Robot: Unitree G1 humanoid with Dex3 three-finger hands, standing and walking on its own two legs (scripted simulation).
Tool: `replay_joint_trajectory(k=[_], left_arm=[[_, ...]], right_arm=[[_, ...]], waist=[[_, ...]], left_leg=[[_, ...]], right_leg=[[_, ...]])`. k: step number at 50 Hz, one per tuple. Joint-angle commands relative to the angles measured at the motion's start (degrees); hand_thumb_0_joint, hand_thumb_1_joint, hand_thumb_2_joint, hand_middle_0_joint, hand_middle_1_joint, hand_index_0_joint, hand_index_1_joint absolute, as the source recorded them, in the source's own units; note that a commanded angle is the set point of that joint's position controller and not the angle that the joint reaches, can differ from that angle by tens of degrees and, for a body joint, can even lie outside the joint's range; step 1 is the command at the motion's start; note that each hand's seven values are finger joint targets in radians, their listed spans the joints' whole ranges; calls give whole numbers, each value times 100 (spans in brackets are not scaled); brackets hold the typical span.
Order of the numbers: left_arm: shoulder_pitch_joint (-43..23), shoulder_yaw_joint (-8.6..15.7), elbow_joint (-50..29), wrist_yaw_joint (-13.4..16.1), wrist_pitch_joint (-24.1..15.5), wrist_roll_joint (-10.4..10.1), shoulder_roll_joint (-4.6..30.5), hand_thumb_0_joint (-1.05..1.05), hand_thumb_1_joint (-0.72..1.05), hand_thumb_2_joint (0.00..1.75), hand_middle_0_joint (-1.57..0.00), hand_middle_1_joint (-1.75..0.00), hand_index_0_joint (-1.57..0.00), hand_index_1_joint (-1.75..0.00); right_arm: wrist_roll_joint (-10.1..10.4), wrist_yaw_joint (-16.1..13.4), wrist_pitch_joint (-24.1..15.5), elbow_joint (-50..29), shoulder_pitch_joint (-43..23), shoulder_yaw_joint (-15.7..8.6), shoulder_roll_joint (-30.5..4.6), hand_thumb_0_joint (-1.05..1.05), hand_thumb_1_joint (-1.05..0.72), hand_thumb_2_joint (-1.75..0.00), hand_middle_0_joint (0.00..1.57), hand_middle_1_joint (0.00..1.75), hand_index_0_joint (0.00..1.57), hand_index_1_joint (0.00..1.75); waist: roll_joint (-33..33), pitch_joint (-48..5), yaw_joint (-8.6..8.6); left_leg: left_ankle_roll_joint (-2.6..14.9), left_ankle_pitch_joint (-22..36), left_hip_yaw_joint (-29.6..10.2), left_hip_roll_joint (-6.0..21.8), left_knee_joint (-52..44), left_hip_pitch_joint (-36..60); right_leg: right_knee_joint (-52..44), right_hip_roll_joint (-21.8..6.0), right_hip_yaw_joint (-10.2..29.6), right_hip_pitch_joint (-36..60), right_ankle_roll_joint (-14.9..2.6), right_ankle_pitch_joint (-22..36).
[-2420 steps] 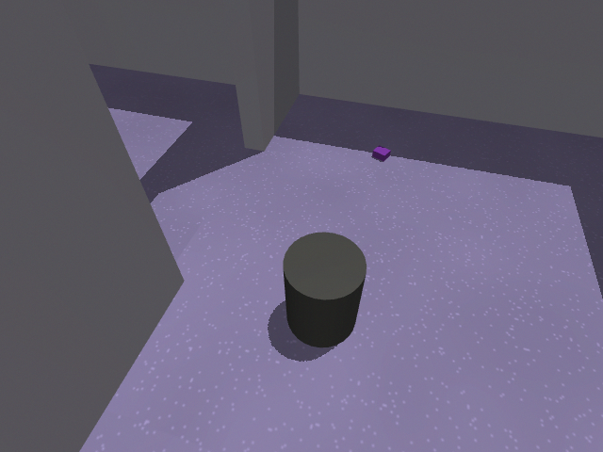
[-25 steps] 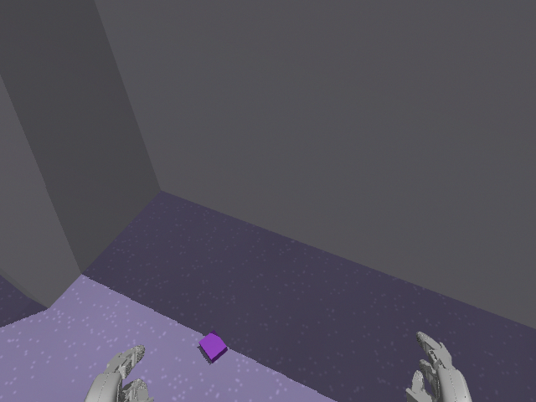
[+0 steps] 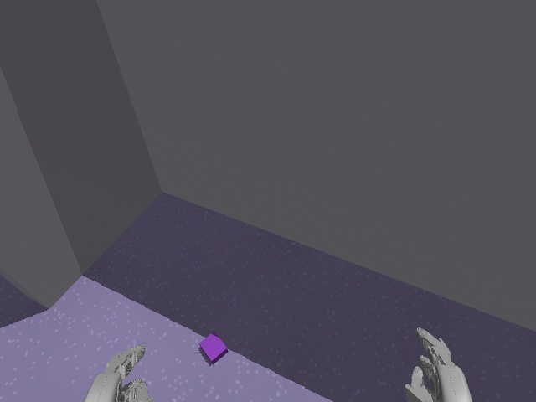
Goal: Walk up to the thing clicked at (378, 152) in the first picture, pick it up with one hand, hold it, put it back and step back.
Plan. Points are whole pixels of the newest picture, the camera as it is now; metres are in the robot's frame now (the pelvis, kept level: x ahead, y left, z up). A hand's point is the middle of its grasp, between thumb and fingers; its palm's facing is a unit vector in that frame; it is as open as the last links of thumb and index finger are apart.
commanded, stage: home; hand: left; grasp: from above
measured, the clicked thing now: (213, 347) +0.45 +0.19 -0.69
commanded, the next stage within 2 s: stand in 0.76 s
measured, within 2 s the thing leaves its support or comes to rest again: neither
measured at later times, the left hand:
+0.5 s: hand out of the picture +0.16 +0.18 -0.04, palm faces +0.05 -0.98 -0.20, open 7.4 cm
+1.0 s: hand out of the picture +0.15 +0.21 -0.08, palm faces +0.02 -0.95 -0.32, open 7.4 cm
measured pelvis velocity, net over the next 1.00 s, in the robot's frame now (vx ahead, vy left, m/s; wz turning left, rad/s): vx -0.01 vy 0.00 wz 0.01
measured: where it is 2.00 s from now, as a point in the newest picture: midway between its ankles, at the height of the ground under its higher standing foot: outside the picture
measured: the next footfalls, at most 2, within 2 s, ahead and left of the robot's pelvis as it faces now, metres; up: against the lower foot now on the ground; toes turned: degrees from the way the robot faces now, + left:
none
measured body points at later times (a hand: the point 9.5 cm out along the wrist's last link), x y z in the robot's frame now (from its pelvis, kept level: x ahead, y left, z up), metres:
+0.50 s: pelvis +0.00 +0.00 +0.00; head +0.01 +0.01 +0.45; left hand +0.16 +0.23 -0.03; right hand +0.16 -0.24 -0.06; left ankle +0.01 +0.13 -0.68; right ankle +0.00 -0.14 -0.68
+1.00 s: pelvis -0.01 +0.00 +0.01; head +0.01 +0.01 +0.46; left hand +0.15 +0.26 -0.06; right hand +0.13 -0.26 -0.09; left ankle +0.01 +0.13 -0.68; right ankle +0.00 -0.14 -0.68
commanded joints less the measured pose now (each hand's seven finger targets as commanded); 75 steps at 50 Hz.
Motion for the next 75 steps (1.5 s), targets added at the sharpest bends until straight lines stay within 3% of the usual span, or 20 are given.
replay_joint_trajectory(k=[1, 11, 12, 19, 21, 25, 36, 42, 43, 44, 45, 46, 47, 48, 52, 55, 58, 64, 71, 75], left_arm=[[-167, 338, -1171, 43, -270, 22, 594, 0, 90, 90, -20, -30, -20, -30], [-105, 353, -1141, 58, -253, 38, 638, 0, 90, 90, -20, -30, -20, -30], [-58, 265, -1112, 50, -246, 34, 568, 0, 90, 90, -20, -30, -20, -30], [-225, 324, -1233, 45, -258, 17, 630, 0, 90, 90, -20, -30, -20, -30], [-91, 339, -1210, 52, -236, 13, 629, 0, 90, 90, -20, -30, -20, -30], [-59, 343, -1115, 58, -220, 21, 622, 0, 90, 90, -20, -30, -20, -30], [-182, 345, -1197, 55, -226, 23, 672, 0, 90, 90, -20, -30, -20, -30], [-33, 313, -1197, 62, -211, 20, 600, 0, 90, 90, -20, -30, -20, -30], [-1715, 334, 814, 277, -1474, 704, 1115, 0, 90, 90, -20, -30, -20, -30], [-1230, 442, 1819, 235, -1850, 726, 1239, 0, 90, 90, -20, -30, -20, -30], [-1195, 405, 2089, 209, -2041, 762, 1277, 0, 90, 90, -20, -30, -20, -30], [-1267, 345, 2224, 161, -2151, 731, 1259, 0, 90, 90, -20, -30, -20, -30], [-1333, 297, 2469, 140, -2254, 728, 1260, 0, 90, 90, -20, -30, -20, -30], [-1423, 278, 2702, 119, -2318, 689, 1297, 0, 90, 90, -20, -30, -20, -30], [-1584, 328, 3569, 116, -2428, 601, 1264, 0, 90, 90, -20, -30, -20, -30], [-1722, 344, 4096, 125, -2558, 600, 1290, 0, 90, 90, -20, -30, -20, -30], [-1725, 335, 4576, 137, -2627, 566, 1270, 0, 90, 90, -20, -30, -20, -30], [-1703, 287, 5390, 143, -2645, 524, 1319, 0, 90, 90, -20, -30, -20, -30], [-1782, 232, 6069, 129, -2661, 513, 1409, 0, 90, 90, -20, -30, -20, -30], [-1866, 219, 6314, 134, -2687, 504, 1493, 0, 90, 90, -20, -30, -20, -30]], right_arm=[[-1, -55, -336, -934, -421, -307, -695, 0, -90, -90, 20, 30, 20, 30], [2, -60, -319, -950, -348, -329, -716, 0, -90, -90, 20, 30, 20, 30], [7, -53, -315, -963, -371, -315, -698, 0, -90, -90, 20, 30, 20, 30], [16, -55, -329, -964, -395, -320, -735, 0, -90, -90, 20, 30, 20, 30], [14, -59, -321, -958, -344, -321, -711, 0, -90, -90, 20, 30, 20, 30], [5, -60, -311, -944, -312, -325, -713, 0, -90, -90, 20, 30, 20, 30], [19, -60, -311, -1009, -409, -309, -702, 0, -90, -90, 20, 30, 20, 30], [15, -54, -316, -989, -351, -315, -690, 0, -90, -90, 20, 30, 20, 30], [-698, 288, 336, 449, -678, -531, -1404, 0, -90, -90, 20, 30, 20, 30], [-725, 480, 573, 467, -692, -648, -1499, 0, -90, -90, 20, 30, 20, 30], [-728, 582, 670, 439, -690, -621, -1449, 0, -90, -90, 20, 30, 20, 30], [-754, 652, 747, 408, -668, -622, -1456, 0, -90, -90, 20, 30, 20, 30], [-625, 750, 780, 506, -704, -592, -1372, 0, -90, -90, 20, 30, 20, 30], [-449, 859, 806, 644, -668, -582, -1275, 0, -90, -90, 20, 30, 20, 30], [-307, 996, 927, 938, -850, -681, -1334, 0, -90, -90, 20, 30, 20, 30], [-334, 999, 1001, 1205, -807, -692, -1348, 0, -90, -90, 20, 30, 20, 30], [-322, 975, 1069, 1422, -801, -709, -1381, 0, -90, -90, 20, 30, 20, 30], [-270, 918, 1175, 1875, -844, -683, -1466, 0, -90, -90, 20, 30, 20, 30], [-212, 914, 1268, 2296, -871, -651, -1522, 0, -90, -90, 20, 30, 20, 30], [-176, 920, 1266, 2463, -920, -625, -1486, 0, -90, -90, 20, 30, 20, 30]], waist=[[72, -397, 26], [73, -491, -16], [42, -509, -18], [38, -346, -34], [94, -569, -12], [2, -537, -40], [-15, -306, -37], [102, -558, -14], [-331, 796, 433], [-593, 436, 389], [-700, 443, 307], [-410, 556, 256], [-171, 423, 331], [-161, 324, 361], [-301, 343, 426], [-291, 202, 354], [-110, 406, 367], [-55, 842, 357], [-37, 1159, 291], [-122, 1075, 268]], left_leg=[[171, 1154, 151, -191, -997, 493], [173, 1308, 155, -188, -958, 517], [172, 1338, 141, -184, -962, 532], [183, 906, 106, -162, -1061, 465], [171, 1299, 129, -177, -967, 541], [187, 1407, 180, -192, -896, 533], [205, 865, 206, -214, -964, 367], [167, 1291, 136, -174, -950, 550], [415, 2324, -147, -30, -1403, 476], [482, 2087, 74, -85, -1410, 845], [515, 1932, 73, -84, -1450, 1052], [496, 1844, -50, -89, -1583, 1093], [490, 1734, -111, -98, -1680, 1225], [487, 1593, -71, -110, -1790, 1357], [460, 1562, -106, -79, -1954, 1688], [476, 2041, -115, -17, -2044, 2189], [517, 2191, -286, 81, -2335, 2269], [458, 2002, -439, 192, -2950, 2473], [368, 1279, -481, 229, -3624, 2533], [333, 1750, -421, 247, -3728, 2872]], right_leg=[[-890, 213, -142, 260, -112, 1009], [-838, 212, -122, 297, -125, 1152], [-830, 217, -136, 288, -124, 1176], [-887, 220, -140, 193, -120, 805], [-826, 209, -126, 314, -127, 1146], [-834, 201, -112, 346, -114, 1278], [-979, 194, -94, 199, -102, 794], [-828, 218, -148, 299, -125, 1142], [-1024, -270, 208, 1512, -321, 996], [-1218, -337, 582, 1506, -513, 797], [-1329, -401, 782, 1319, -601, 730], [-1340, -275, 644, 1161, -562, 711], [-1290, -319, 580, 1521, -513, 885], [-1300, -366, 552, 1682, -459, 957], [-1737, -437, 590, 1711, -353, 1003], [-1770, -463, 546, 1880, -320, 1598], [-1909, -407, 418, 2045, -256, 1752], [-2463, -407, 406, 2284, -276, 1590], [-3143, -460, 428, 2721, -220, 1285], [-3318, -521, 431, 2831, -193, 1534]])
